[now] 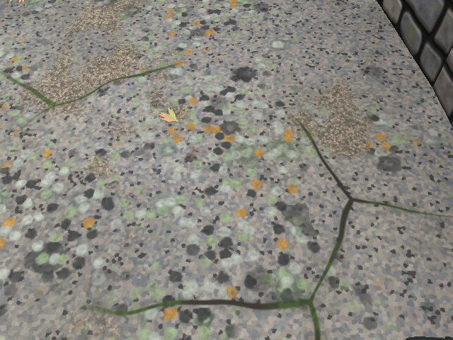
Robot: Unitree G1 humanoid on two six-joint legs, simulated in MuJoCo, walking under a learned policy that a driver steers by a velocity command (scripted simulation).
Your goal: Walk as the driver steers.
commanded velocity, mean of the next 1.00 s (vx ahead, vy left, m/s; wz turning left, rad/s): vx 0.26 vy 0.00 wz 0.44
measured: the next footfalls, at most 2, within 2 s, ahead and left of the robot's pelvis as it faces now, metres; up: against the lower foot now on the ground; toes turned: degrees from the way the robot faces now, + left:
right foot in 0.36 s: +0.41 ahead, -0.13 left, +0.00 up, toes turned +16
left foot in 0.82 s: +0.36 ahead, +0.12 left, +0.00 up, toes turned +29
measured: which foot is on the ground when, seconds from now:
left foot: down 0.00-0.36, up 0.38-0.80, down 0.82-1.00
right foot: up 0.00-0.34, down 0.36-0.84, up 0.86-1.00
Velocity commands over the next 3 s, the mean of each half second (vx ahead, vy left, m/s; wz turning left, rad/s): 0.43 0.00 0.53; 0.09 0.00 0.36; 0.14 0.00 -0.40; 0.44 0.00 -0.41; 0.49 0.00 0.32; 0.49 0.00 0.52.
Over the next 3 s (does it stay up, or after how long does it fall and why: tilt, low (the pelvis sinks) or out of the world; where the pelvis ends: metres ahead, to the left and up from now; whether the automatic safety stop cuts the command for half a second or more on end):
stays up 1.15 0.16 0.03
